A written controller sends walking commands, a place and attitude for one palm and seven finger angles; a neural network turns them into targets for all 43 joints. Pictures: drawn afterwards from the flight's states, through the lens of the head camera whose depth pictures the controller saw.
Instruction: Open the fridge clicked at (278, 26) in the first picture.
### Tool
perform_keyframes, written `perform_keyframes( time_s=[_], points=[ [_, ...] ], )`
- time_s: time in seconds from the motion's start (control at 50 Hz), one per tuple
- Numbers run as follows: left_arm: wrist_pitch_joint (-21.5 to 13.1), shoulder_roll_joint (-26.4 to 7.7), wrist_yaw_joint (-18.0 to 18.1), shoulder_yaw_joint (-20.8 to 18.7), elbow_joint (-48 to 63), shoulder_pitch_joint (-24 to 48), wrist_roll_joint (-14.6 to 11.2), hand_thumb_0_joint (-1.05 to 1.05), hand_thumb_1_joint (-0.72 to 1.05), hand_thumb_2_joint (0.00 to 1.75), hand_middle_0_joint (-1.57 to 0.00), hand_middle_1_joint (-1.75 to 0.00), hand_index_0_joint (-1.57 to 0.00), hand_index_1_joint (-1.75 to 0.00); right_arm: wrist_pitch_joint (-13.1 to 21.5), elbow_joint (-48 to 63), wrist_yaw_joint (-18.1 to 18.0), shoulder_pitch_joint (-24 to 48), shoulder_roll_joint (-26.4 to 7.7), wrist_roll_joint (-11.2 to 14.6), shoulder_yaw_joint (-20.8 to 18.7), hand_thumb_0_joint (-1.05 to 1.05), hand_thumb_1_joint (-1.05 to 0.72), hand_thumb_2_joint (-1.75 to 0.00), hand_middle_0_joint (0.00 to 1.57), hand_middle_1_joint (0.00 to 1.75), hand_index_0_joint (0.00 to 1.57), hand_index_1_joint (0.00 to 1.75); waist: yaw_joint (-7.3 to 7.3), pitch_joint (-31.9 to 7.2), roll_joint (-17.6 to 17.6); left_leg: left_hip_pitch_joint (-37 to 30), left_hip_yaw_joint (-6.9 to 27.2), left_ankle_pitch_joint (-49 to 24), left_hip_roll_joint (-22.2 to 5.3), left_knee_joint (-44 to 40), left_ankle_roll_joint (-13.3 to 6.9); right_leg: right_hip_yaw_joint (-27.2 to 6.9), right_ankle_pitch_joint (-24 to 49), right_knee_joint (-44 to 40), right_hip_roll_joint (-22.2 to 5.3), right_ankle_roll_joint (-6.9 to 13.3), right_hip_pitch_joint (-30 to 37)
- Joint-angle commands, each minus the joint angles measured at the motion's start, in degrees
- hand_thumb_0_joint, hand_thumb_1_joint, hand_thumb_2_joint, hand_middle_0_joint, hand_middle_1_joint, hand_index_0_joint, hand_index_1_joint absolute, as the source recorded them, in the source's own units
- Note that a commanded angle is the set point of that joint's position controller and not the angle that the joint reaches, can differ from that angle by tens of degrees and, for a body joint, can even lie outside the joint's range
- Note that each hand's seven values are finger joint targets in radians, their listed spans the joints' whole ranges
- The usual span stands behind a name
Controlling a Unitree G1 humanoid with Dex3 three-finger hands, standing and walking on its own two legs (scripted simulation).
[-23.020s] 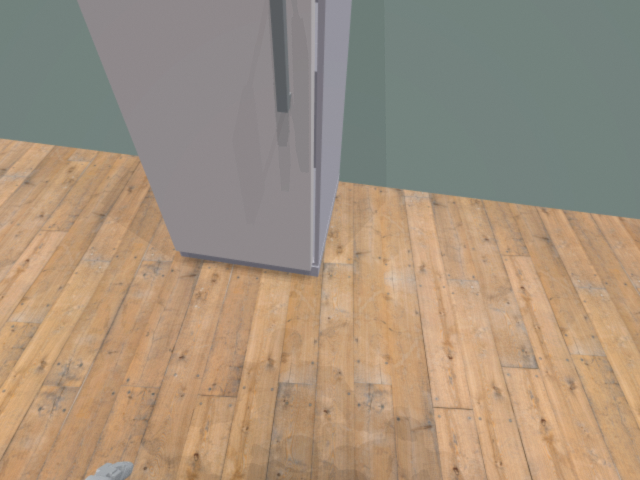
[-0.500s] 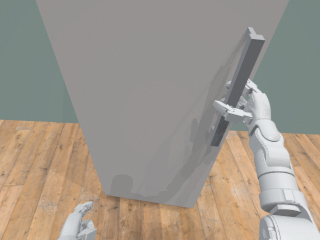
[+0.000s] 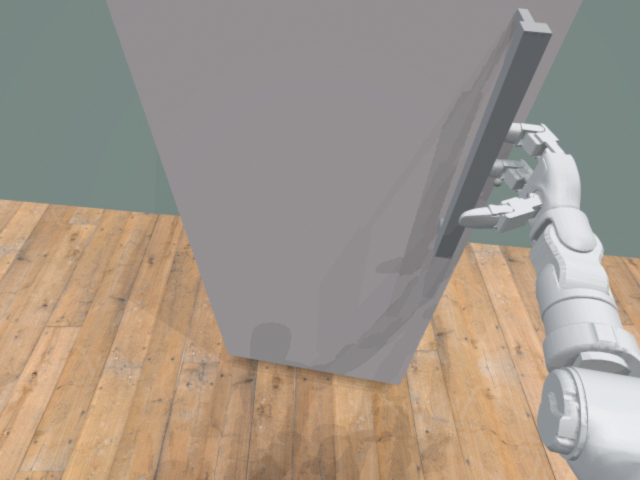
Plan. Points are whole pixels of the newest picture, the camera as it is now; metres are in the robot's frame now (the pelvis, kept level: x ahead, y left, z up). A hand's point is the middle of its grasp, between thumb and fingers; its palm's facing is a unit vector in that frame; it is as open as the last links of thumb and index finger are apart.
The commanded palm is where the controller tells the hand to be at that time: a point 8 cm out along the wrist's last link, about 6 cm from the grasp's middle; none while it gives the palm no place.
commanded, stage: move the hooked fingers beside the handle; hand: right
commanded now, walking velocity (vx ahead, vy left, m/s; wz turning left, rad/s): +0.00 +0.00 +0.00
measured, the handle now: (475, 156) +0.49 -0.12 +0.18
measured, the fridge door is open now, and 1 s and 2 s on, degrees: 4 3 2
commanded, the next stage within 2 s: feel for the door with the fingertips in 1.54 s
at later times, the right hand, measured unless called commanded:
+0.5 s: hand (520, 181) +0.47 -0.18 +0.17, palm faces -0.02 +1.00 +0.01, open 14.0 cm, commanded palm +0.44 -0.23 +0.17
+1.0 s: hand (529, 181) +0.47 -0.19 +0.17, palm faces -0.01 +1.00 +0.00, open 14.0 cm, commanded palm +0.45 -0.24 +0.17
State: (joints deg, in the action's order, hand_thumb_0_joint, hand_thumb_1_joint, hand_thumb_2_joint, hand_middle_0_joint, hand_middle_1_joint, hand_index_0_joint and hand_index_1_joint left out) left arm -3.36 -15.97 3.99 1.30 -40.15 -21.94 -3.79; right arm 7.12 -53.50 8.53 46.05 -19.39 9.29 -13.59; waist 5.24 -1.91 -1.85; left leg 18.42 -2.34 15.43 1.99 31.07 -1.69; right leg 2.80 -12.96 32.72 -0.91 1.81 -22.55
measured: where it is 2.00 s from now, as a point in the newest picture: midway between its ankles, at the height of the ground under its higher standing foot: outside the picture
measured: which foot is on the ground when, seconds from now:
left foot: down 0.00-1.00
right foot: down 0.00-1.00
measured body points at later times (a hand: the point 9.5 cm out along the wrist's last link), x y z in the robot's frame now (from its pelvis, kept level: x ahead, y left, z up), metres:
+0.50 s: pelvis +0.03 -0.02 +0.00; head +0.04 -0.02 +0.45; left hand +0.13 +0.24 -0.10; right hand +0.46 -0.23 +0.17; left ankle +0.01 +0.10 -0.73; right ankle +0.04 -0.10 -0.73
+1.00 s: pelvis +0.03 +0.00 +0.00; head +0.04 +0.00 +0.45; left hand +0.12 +0.26 -0.11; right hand +0.46 -0.24 +0.17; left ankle +0.01 +0.10 -0.73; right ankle +0.04 -0.10 -0.73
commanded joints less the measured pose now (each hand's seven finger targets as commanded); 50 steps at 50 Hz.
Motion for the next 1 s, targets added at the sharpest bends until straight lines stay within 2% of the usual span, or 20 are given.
perform_keyframes(
  time_s=[0.0, 0.04, 0.06, 0.12, 0.16, 0.22, 0.3, 0.34, 0.36, 0.38, 0.42, 0.54, 0.62, 0.66, 0.7, 0.76, 0.82, 0.86, 0.92, 0.98],
  points=[
    [-3.76, -8.17, 0.21, -2.75, 7.79, 2.52, -0.02, 0.0, 0.9, 0.9, -0.2, -0.3, -0.2, -0.3, 4.62, 13.94, -0.02, 29.26, -15.94, 0.72, -4.49, 0.0, 0.5, -0.3, 0.3, 1.2, 0.3, 1.2, -1.71, -17.34, 0.81, -0.1, 2.08, -3.31, -0.3, -6.08, 0.62, -3.92, 0.34, -4.4, 0.62, 1.4, 10.82],
    [-4.04, -7.91, 0.05, -2.73, 8.0, 2.35, -0.07, 0.0, 0.9, 0.9, -0.2, -0.3, -0.2, -0.3, 4.3, 14.89, 0.45, 28.14, -13.1, 0.7, -2.57, 0.0, 0.5, -0.3, 0.3, 1.2, 0.3, 1.2, -1.46, -17.32, -0.16, 1.27, 1.46, -4.7, 0.0, -5.68, 0.44, -4.23, 2.32, -4.27, 0.42, 1.13, 12.76],
    [-3.96, -8.09, 0.02, -2.93, 7.78, 1.71, 0.04, 0.0, 0.9, 0.9, -0.2, -0.3, -0.2, -0.3, 4.47, 15.16, 0.44, 27.74, -13.3, 0.83, -2.67, 0.0, 0.5, -0.3, 0.3, 1.2, 0.3, 1.2, -1.22, -17.81, 1.66, 0.9, 1.03, -5.14, 0.07, -5.54, 0.42, -4.44, 3.42, -3.96, 0.2, 1.18, 13.08],
    [-3.84, -8.17, -0.07, -2.77, 7.9, 2.14, -0.16, 0.0, 0.9, 0.9, -0.2, -0.3, -0.2, -0.3, 3.12, 14.37, 0.95, 26.84, -12.05, 0.97, -1.77, 0.0, 0.5, -0.3, 0.3, 1.2, 0.3, 1.2, -1.15, -15.61, -0.18, 3.23, 0.82, -5.44, 0.25, -5.3, 0.28, -4.81, 4.07, -4.05, -0.02, 0.85, 13.75],
    [-3.9, -8.14, -0.04, -3.09, 7.9, 1.97, -0.14, 0.0, 0.9, 0.9, -0.2, -0.3, -0.2, -0.3, 3.22, 16.99, 1.07, 28.45, -10.44, 1.02, -0.06, 0.0, 0.5, -0.3, 0.3, 1.2, 0.3, 1.2, -0.42, -16.9, -0.24, 3.98, 0.49, -6.2, 0.22, -4.95, 0.21, -5.3, 6.15, -3.4, -0.35, 0.78, 15.92],
    [-3.88, -8.35, -0.03, -3.06, 7.72, 2.02, 0.0, 0.0, 0.9, 0.9, -0.2, -0.3, -0.2, -0.3, 2.53, 17.79, 0.87, 29.03, -11.98, 1.16, -1.76, 0.0, 0.5, -0.3, 0.3, 1.2, 0.3, 1.2, -0.91, -18.17, -0.41, 4.32, 0.26, -7.26, 0.28, -4.36, 0.03, -6.06, 8.08, -3.35, -0.48, 0.38, 17.25],
    [-3.56, -8.12, -0.32, -2.95, 8.02, 2.38, 0.07, 0.0, 0.9, 0.9, -0.2, -0.3, -0.2, -0.3, 1.62, 19.06, 0.69, 28.37, -10.16, 1.03, -0.47, 0.0, 0.5, -0.3, 0.3, 1.2, 0.3, 1.2, -0.97, -18.66, -1.37, 4.83, -0.12, -9.29, 0.21, -3.69, -0.1, -6.53, 11.98, -2.83, -0.71, -0.02, 18.81],
    [-3.2, -8.07, -0.31, -2.99, 8.16, 2.7, 0.11, 0.0, 0.9, 0.9, -0.2, -0.3, -0.2, -0.3, 0.94, 18.74, 0.66, 26.37, -11.06, 0.97, -1.6, 0.0, 0.5, -0.3, 0.3, 1.2, 0.3, 1.2, -1.46, -18.9, -1.01, 4.17, 0.0, -10.98, 0.16, -3.58, -0.14, -6.25, 13.97, -2.37, -0.68, -0.04, 19.06],
    [-2.8, -8.21, -0.28, -3.03, 8.31, 2.18, 0.31, 0.0, 0.9, 0.9, -0.2, -0.3, -0.2, -0.3, 0.79, 18.68, 0.55, 25.02, -12.2, 1.0, -2.64, 0.0, 0.5, -0.3, 0.3, 1.2, 0.3, 1.2, -1.75, -19.44, 1.31, 2.25, -0.06, -12.47, 0.1, -3.61, -0.09, -5.92, 15.34, -1.97, -0.51, 0.23, 18.13],
    [-2.5, -8.08, -0.32, -2.86, 8.75, 3.05, 0.13, 0.0, 0.9, 0.9, -0.2, -0.3, -0.2, -0.3, 0.32, 18.85, 0.7, 23.87, -12.1, 0.93, -2.78, 0.0, 0.5, -0.3, 0.3, 1.2, 0.3, 1.2, -2.21, -19.23, 0.17, 2.08, 0.02, -13.4, 0.03, -3.29, -0.08, -5.63, 15.91, -2.15, -0.51, 0.11, 17.8],
    [-2.15, -7.81, -0.23, -2.74, 9.06, 3.53, 0.05, 0.0, 0.9, 0.9, -0.2, -0.3, -0.2, -0.3, 0.06, 20.58, 0.84, 27.12, -10.69, 0.86, -0.87, 0.0, 0.5, -0.3, 0.3, 1.2, 0.3, 1.2, -1.24, -18.93, -0.54, 2.91, -0.04, -12.92, 0.02, -3.45, 0.03, -5.88, 15.32, -2.16, -0.5, 0.05, 18.44],
    [-1.23, -7.82, 0.0, -2.82, 9.58, 3.97, 0.0, 0.0, 0.9, 0.9, -0.2, -0.3, -0.2, -0.3, -0.77, 22.02, 2.07, 24.63, -11.75, 1.53, -2.01, 0.0, 0.5, -0.3, 0.3, 1.2, 0.3, 1.2, -1.88, -20.21, -0.75, 1.38, 0.12, -16.01, -0.01, -3.44, -0.09, -5.73, 19.11, -1.53, -0.5, 0.06, 19.61],
    [-0.39, -7.92, 0.36, -2.58, 9.49, 4.24, -0.21, 0.0, 0.9, 0.9, -0.2, -0.3, -0.2, -0.3, -1.86, 20.64, 3.19, 25.29, -12.16, 1.94, -1.6, 0.0, 0.5, -0.3, 0.3, 1.2, 0.3, 1.2, -1.1, -17.78, -0.24, 1.3, 0.23, -15.87, -0.13, -4.03, 0.03, -5.35, 16.73, -1.62, -0.08, 0.45, 17.52],
    [-0.33, -8.1, 0.55, -2.8, 9.7, 3.85, -0.09, 0.0, 0.9, 0.9, -0.2, -0.3, -0.2, -0.3, -1.68, 21.03, 3.25, 24.97, -12.72, 2.15, -2.09, 0.0, 0.5, -0.3, 0.3, 1.2, 0.3, 1.2, -1.09, -18.86, 1.19, 0.74, 0.15, -15.52, -0.16, -4.15, 0.04, -5.42, 16.77, -1.31, -0.01, 0.74, 17.88],
    [-0.28, -8.18, 0.66, -2.66, 9.56, 4.08, -0.16, 0.0, 0.9, 0.9, -0.2, -0.3, -0.2, -0.3, -1.49, 21.93, 3.51, 26.07, -14.63, 2.25, -3.32, 0.0, 0.5, -0.3, 0.3, 1.2, 0.3, 1.2, -1.36, -20.18, -0.11, 0.47, 0.33, -15.72, -0.2, -4.03, -0.04, -5.65, 16.47, -1.55, 0.05, 0.56, 18.37],
    [-0.29, -8.07, 0.62, -2.67, 9.68, 4.05, -0.16, 0.0, 0.9, 0.9, -0.2, -0.3, -0.2, -0.3, -1.33, 21.34, 4.3, 23.66, -12.49, 2.7, -1.64, 0.0, 0.5, -0.3, 0.3, 1.2, 0.3, 1.2, -1.31, -19.94, -0.3, -0.05, 0.39, -16.53, -0.21, -4.16, -0.01, -5.12, 17.18, -1.09, 0.23, 0.85, 18.16],
    [-0.15, -8.15, 0.78, -2.59, 9.27, 4.23, -0.36, 0.0, 0.9, 0.9, -0.2, -0.3, -0.2, -0.3, -1.9, 19.34, 4.68, 24.55, -13.52, 2.92, -2.45, 0.0, 0.5, -0.3, 0.3, 1.2, 0.3, 1.2, -1.09, -17.89, 0.27, 0.74, 0.62, -15.57, -0.22, -4.5, 0.18, -4.97, 14.2, -1.44, 0.45, 0.96, 16.3],
    [0.14, -8.51, 0.89, -2.63, 9.25, 3.74, -0.22, 0.0, 0.9, 0.9, -0.2, -0.3, -0.2, -0.3, -1.78, 18.08, 4.57, 23.23, -16.1, 2.79, -4.27, 0.0, 0.5, -0.3, 0.3, 1.2, 0.3, 1.2, -1.52, -17.47, 1.55, -0.78, 0.72, -15.41, -0.43, -4.55, 0.19, -4.51, 13.26, -1.42, 0.59, 1.22, 14.32],
    [-0.17, -8.1, 0.83, -2.61, 9.48, 4.31, -0.37, 0.0, 0.9, 0.9, -0.2, -0.3, -0.2, -0.3, -0.99, 20.41, 4.56, 26.02, -14.18, 2.5, -2.42, 0.0, 0.5, -0.3, 0.3, 1.2, 0.3, 1.2, -1.15, -19.48, -1.7, 0.12, 0.89, -15.45, -0.42, -4.29, 0.12, -4.79, 13.72, -1.39, 0.65, 1.0, 16.57],
    [-0.17, -8.31, 0.86, -2.64, 8.92, 3.85, -0.31, 0.0, 0.9, 0.9, -0.2, -0.3, -0.2, -0.3, -0.55, 18.62, 4.33, 26.36, -14.34, 2.82, -2.71, 0.0, 0.5, -0.3, 0.3, 1.2, 0.3, 1.2, -0.71, -18.0, 1.2, 0.48, 0.8, -14.52, -0.26, -4.55, 0.28, -4.98, 12.26, -1.45, 0.56, 1.23, 15.4]
  ],
)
